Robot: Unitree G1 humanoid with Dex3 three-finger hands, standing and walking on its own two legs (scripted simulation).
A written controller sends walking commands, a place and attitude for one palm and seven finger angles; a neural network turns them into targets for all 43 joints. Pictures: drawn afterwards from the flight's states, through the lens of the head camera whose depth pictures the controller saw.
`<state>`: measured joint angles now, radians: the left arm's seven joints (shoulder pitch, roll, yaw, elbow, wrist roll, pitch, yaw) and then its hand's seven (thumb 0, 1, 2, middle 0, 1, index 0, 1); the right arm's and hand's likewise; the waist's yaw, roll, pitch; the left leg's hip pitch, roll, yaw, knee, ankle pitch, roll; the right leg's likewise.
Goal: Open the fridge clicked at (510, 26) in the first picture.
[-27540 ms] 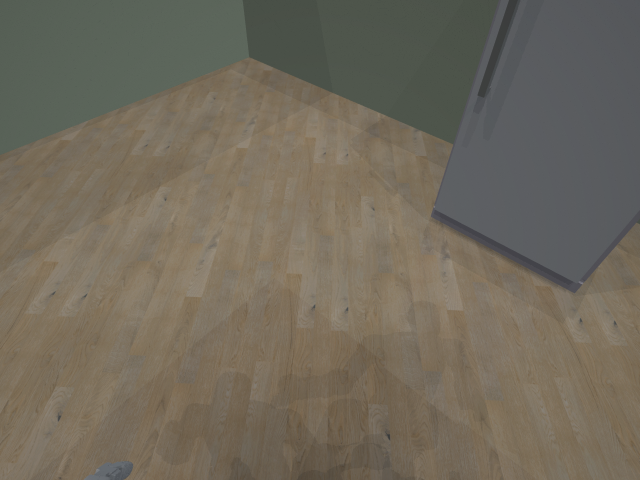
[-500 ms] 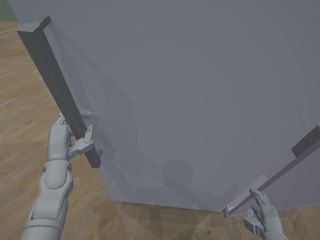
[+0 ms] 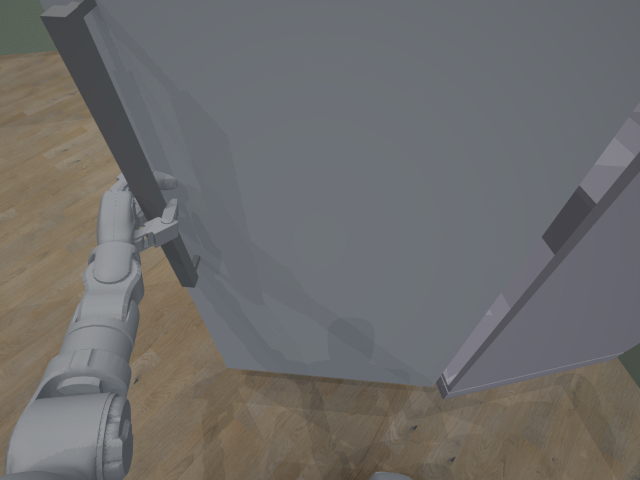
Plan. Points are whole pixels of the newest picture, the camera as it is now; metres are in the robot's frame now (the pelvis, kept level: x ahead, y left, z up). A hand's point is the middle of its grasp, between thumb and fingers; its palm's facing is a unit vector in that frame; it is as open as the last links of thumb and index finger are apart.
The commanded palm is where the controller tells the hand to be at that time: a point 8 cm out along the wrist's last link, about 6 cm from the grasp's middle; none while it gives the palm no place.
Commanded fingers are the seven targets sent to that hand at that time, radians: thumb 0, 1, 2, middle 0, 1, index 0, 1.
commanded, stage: stop walking and hold the door back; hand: left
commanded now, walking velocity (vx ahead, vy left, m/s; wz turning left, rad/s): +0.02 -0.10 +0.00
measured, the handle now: (152, 181) +0.46 +0.23 +0.11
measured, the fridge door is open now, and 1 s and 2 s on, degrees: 73 74 72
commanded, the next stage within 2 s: loosen the grip on the handle in 0.72 s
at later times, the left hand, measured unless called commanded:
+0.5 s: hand (170, 221) +0.42 +0.20 +0.08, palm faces +0.20 -0.96 -0.22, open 5.8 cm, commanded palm +0.38 +0.26 +0.08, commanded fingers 0.00 0.90 0.90 -0.45 -1.40 -0.45 -1.40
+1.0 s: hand (159, 231) +0.40 +0.21 +0.08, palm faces +0.21 -0.97 -0.15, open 7.1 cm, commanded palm +0.36 +0.26 +0.08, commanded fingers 0.00 -0.31 0.32 -0.45 -1.40 -0.45 -1.40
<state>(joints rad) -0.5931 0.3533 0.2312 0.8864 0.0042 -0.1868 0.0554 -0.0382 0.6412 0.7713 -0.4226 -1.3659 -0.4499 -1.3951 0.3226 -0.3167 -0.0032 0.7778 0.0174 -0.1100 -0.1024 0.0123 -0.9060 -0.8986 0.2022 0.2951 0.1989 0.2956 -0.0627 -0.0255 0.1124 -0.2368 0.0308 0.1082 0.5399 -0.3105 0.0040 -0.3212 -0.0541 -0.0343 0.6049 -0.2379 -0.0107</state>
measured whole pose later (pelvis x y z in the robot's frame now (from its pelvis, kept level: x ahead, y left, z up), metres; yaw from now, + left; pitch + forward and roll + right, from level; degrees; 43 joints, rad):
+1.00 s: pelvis -0.01 +0.00 +0.00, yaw -4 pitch +2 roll +0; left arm -0.44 0.34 0.32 0.73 -0.03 -0.15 0.01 -0.03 0.43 0.68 -0.38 -1.32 -0.43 -1.39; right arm 0.27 -0.25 0.00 0.67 0.01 -0.12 -0.03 0.01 -0.90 -0.90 0.20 0.30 0.20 0.30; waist -0.05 -0.01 -0.02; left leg -0.35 0.04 0.08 0.56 -0.24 0.00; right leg -0.37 -0.01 -0.05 0.57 -0.24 -0.03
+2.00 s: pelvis +0.03 +0.03 -0.02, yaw -4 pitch +8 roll -2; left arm -0.26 0.43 0.38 0.55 -0.10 -0.19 -0.12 -0.02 -0.55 0.20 -0.25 -1.15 -0.25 -1.15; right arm 0.29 -0.26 0.02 0.65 0.02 -0.10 -0.07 0.01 -0.91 -0.90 0.20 0.30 0.20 0.30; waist 0.01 0.01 -0.09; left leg -0.51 0.00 0.02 0.76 -0.39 0.03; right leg -0.49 -0.01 -0.06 0.70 -0.34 0.00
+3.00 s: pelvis +0.01 +0.01 -0.02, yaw -2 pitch +4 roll -2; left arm 0.13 0.39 0.46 0.23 -0.33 -0.19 -0.31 -0.02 -0.55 0.20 -0.25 -1.15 -0.25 -1.15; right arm 0.26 -0.27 0.05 0.65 0.04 -0.24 -0.13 0.01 -0.90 -0.90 0.20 0.30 0.20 0.30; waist 0.05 0.04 -0.07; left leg -0.49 0.01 -0.02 0.79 -0.38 0.01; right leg -0.45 0.00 -0.10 0.73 -0.35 -0.02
